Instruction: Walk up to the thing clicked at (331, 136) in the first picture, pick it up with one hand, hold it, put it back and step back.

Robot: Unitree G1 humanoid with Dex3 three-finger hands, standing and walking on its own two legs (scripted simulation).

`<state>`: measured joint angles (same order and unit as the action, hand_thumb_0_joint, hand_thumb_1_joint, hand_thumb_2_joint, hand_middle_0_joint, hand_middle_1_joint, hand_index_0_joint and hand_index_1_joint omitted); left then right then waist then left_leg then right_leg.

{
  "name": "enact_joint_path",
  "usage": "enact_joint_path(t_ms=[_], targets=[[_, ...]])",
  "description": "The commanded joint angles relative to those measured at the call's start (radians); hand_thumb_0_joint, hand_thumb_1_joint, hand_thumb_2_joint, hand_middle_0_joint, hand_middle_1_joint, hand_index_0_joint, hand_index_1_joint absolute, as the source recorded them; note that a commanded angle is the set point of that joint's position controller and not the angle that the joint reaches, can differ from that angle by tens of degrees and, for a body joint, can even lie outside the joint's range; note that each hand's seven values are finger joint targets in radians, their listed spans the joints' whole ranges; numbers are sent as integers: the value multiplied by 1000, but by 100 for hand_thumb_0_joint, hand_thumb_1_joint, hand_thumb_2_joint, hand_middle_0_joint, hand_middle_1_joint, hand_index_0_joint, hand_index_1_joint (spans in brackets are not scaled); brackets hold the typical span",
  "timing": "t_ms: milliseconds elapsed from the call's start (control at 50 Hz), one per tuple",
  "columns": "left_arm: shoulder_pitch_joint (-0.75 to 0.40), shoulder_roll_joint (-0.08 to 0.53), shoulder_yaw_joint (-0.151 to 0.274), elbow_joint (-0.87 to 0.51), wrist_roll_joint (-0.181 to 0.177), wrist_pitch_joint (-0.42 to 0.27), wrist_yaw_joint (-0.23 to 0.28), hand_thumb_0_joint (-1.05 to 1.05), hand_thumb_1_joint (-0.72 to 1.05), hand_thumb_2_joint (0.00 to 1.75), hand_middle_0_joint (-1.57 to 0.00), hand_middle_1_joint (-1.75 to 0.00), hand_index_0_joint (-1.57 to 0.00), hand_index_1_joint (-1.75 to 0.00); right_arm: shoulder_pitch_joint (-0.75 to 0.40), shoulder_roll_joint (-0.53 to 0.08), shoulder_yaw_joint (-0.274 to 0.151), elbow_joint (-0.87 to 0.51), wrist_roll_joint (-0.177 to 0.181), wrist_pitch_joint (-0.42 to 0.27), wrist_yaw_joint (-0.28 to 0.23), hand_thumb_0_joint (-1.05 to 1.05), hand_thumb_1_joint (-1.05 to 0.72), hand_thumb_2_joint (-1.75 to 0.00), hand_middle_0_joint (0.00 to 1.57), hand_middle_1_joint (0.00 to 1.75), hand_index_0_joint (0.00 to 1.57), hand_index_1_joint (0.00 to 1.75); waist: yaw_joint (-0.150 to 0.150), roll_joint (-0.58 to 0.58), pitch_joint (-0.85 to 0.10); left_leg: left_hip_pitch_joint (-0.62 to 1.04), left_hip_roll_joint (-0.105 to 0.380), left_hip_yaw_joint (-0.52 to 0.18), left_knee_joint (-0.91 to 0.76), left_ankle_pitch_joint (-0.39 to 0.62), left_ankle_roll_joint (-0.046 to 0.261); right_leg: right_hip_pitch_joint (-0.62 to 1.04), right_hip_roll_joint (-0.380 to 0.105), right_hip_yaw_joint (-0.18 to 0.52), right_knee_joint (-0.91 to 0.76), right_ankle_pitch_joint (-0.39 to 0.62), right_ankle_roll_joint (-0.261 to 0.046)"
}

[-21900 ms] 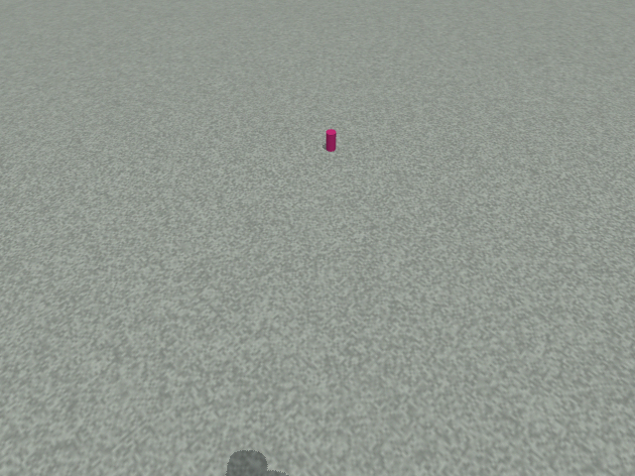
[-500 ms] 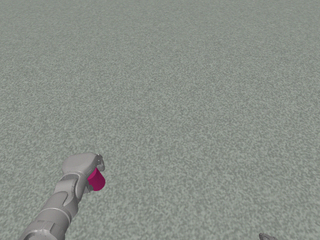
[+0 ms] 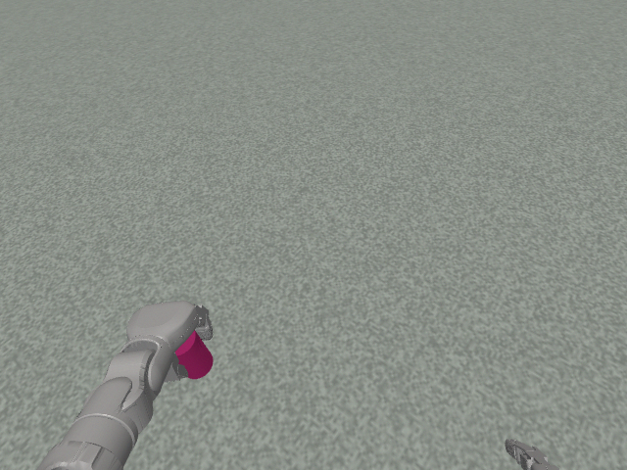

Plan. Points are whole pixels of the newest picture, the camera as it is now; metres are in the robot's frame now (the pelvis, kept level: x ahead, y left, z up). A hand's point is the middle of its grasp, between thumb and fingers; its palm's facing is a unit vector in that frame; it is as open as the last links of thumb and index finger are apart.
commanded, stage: hold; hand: left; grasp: from above
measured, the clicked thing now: (188, 352) +0.32 +0.22 -0.09
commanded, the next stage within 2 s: crouch in 1.38 s
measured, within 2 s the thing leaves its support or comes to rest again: neither
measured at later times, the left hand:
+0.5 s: hand (170, 359) +0.28 +0.22 -0.03, palm faces -0.44 -0.07 -0.90, open 7.8 cm
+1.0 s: hand (170, 359) +0.28 +0.22 -0.03, palm faces -0.45 -0.06 -0.89, open 7.8 cm
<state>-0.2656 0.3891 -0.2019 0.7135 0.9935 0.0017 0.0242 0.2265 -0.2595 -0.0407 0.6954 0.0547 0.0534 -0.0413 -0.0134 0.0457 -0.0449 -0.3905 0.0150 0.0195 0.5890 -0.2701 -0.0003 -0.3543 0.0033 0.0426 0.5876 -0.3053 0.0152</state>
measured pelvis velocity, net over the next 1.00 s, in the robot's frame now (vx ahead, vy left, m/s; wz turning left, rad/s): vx -0.01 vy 0.00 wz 0.00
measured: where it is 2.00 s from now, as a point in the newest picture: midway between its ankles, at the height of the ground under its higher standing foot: outside the picture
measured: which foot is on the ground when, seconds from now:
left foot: down 0.00-1.00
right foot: down 0.00-1.00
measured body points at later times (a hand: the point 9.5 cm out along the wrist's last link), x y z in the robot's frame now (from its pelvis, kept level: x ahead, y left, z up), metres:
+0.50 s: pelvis -0.01 +0.00 +0.01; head +0.00 -0.02 +0.46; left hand +0.30 +0.22 +0.02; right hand +0.13 -0.26 -0.11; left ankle +0.02 +0.12 -0.73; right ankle +0.00 -0.13 -0.73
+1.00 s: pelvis -0.01 +0.00 +0.01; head +0.00 -0.03 +0.46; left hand +0.30 +0.22 +0.02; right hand +0.14 -0.25 -0.11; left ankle +0.02 +0.12 -0.73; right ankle +0.00 -0.13 -0.73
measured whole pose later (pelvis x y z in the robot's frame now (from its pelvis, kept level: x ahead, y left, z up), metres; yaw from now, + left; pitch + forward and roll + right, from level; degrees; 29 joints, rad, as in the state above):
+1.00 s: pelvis -0.01 +0.00 +0.01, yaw +0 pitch +1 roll +0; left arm -0.23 0.40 -0.22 0.61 0.98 0.00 -0.04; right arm 0.18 -0.26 -0.02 0.68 0.07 0.07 -0.06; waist 0.01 0.06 0.00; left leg -0.28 0.01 0.02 0.47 -0.21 0.00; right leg -0.26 0.00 0.05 0.49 -0.25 0.01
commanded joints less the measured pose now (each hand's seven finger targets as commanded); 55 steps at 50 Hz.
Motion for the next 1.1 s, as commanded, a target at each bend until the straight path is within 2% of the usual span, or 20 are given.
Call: enact_joint_path(t_ms=[0, 20, 100, 220, 340, 400, 460, 540, 600, 640, 680, 740, 820, 900, 940, 980, 1020, 1040, 1060, 1080], targets=[[-333, 232, 115, -211, 2, 2, 45, 0, 65, 66, -105, -58, -105, -58, -51, -137, -47, -126, 4, -36, -13, 0, -90, -90, 20, 30, 20, 30, -5, -16, -250, 194, -26, 12, -69, 221, 14, 47, 33, -18, -99, 232, -20], [-317, 210, 99, -199, -1, 2, 41, 0, 64, 66, -104, -58, -105, -58, -54, -134, -44, -126, 5, -37, -13, 0, -90, -90, 20, 30, 20, 30, -5, -30, -223, 181, -24, 9, -77, 204, 13, 44, 34, -20, -101, 212, -21], [-330, 229, 112, -227, -5, -4, 36, 0, 63, 63, -103, -58, -104, -57, -74, -134, -43, -136, 6, -37, -13, 0, -90, -90, 20, 30, 20, 30, 6, -14, -221, 190, -27, 10, -96, 164, 11, 52, 31, -18, -123, 166, -23], [-330, 222, 107, -261, -3, -2, 32, 0, 61, 64, -103, -56, -103, -56, -78, -132, -41, -133, 9, -39, -17, 0, -91, -91, 20, 30, 20, 30, 7, -28, -245, 222, -26, 12, -100, 211, 14, 78, 30, -19, -126, 216, -19], [-317, 222, 108, -254, -7, -3, 22, 0, 58, 61, -99, -57, -100, -57, -99, -130, -36, -137, 11, -41, -19, 0, -91, -91, 20, 30, 20, 30, 14, -17, -206, 217, -23, 7, -129, 154, 9, 66, 32, -21, -148, 148, -26], [-324, 231, 112, -269, -5, 2, 15, 0, 58, 60, -98, -57, -100, -56, -98, -131, -37, -136, 11, -41, -20, 0, -91, -91, 20, 30, 20, 30, 9, -16, -238, 243, -23, 11, -123, 203, 13, 87, 31, -18, -145, 199, -22], [-311, 218, 101, -276, -18, 3, 4, 0, 59, 61, -99, -58, -100, -57, -111, -127, -32, -144, 14, -41, -21, 0, -91, -91, 20, 30, 20, 30, 13, -37, -204, 229, -25, 13, -133, 180, 15, 86, 31, -20, -160, 180, -20], [-324, 232, 109, -326, -16, 2, -11, 0, 60, 59, -98, -58, -100, -57, -122, -121, -29, -148, 16, -39, -24, 0, -91, -91, 20, 30, 20, 30, 21, -16, -229, 246, -29, 18, -137, 193, 17, 97, 26, -16, -166, 193, -19], [-306, 209, 91, -327, -13, 10, -18, 0, 58, 59, -98, -57, -100, -56, -123, -123, -28, -152, 19, -37, -25, 0, -91, -91, 20, 30, 20, 30, 13, -27, -218, 260, -26, 17, -146, 204, 16, 98, 28, -17, -166, 206, -21], [-298, 221, 104, -315, -17, 12, -21, 0, 57, 59, -99, -55, -100, -55, -130, -123, -28, -152, 18, -35, -26, 0, -91, -91, 20, 30, 20, 30, 19, -26, -209, 265, -22, 12, -153, 207, 14, 101, 31, -24, -167, 200, -23], [-306, 193, 75, -317, -14, 10, -25, 0, 53, 61, -96, -55, -97, -55, -126, -120, -25, -151, 19, -35, -26, 0, -91, -91, 20, 30, 20, 30, 11, -29, -202, 263, -21, 11, -157, 199, 14, 93, 32, -23, -166, 195, -24], [-306, 232, 117, -314, -8, 11, -12, 0, 53, 60, -95, -56, -96, -55, -131, -122, -23, -153, 17, -32, -25, 0, -91, -91, 20, 30, 20, 30, 28, -22, -209, 256, -27, 14, -153, 202, 13, 105, 28, -21, -173, 193, -23], [-302, 201, 94, -297, -8, 13, -13, 0, 54, 63, -96, -58, -97, -58, -131, -120, -23, -153, 16, -31, -23, 0, -91, -91, 20, 30, 20, 30, 14, -29, -186, 256, -22, 13, -162, 173, 14, 89, 29, -20, -179, 166, -24], [-321, 240, 123, -337, -9, 3, -13, 0, 53, 63, -96, -57, -97, -57, -133, -121, -26, -151, 16, -31, -24, 0, -91, -91, 20, 30, 20, 30, 23, -6, -224, 274, -25, 14, -155, 204, 13, 110, 27, -18, -175, 195, -23], [-347, 229, 109, -337, -5, 0, -14, 0, 53, 62, -95, -58, -96, -57, -127, -122, -27, -146, 16, -31, -25, 0, -91, -91, 20, 30, 20, 30, 15, -2, -239, 289, -21, 9, -158, 233, 11, 111, 32, -23, -165, 223, -26], [-331, 221, 109, -341, -11, 0, -11, 0, 54, 63, -96, -60, -97, -59, -126, -122, -29, -148, 17, -32, -26, 0, -91, -91, 20, 30, 20, 30, 24, 0, -241, 291, -22, 10, -156, 245, 9, 119, 32, -25, -168, 229, -27], [-301, 190, 81, -325, -19, 6, -14, 0, 54, 62, -95, -59, -96, -58, -120, -122, -30, -145, 18, -33, -26, 0, -91, -91, 20, 30, 20, 30, 14, -27, -239, 289, -22, 13, -152, 257, 14, 120, 32, -26, -169, 249, -23], [-275, 202, 98, -306, -17, 9, -13, 0, 54, 61, -96, -59, -97, -58, -125, -121, -30, -143, 18, -32, -27, 0, -91, -91, 20, 30, 20, 30, 22, -26, -226, 284, -23, 14, -154, 263, 15, 122, 30, -26, -171, 255, -22], [-284, 190, 80, -309, -21, 8, -16, 0, 56, 62, -96, -59, -98, -58, -127, -122, -31, -146, 19, -32, -26, 0, -91, -91, 20, 30, 20, 30, 16, -33, -218, 282, -22, 13, -154, 259, 14, 119, 31, -28, -170, 250, -22], [-293, 215, 103, -320, -17, 8, -14, 0, 55, 61, -96, -58, -98, -57, -128, -119, -32, -144, 19, -31, -28, 0, -91, -91, 20, 30, 20, 30, 26, -24, -226, 280, -24, 13, -152, 266, 14, 119, 30, -28, -171, 258, -21]])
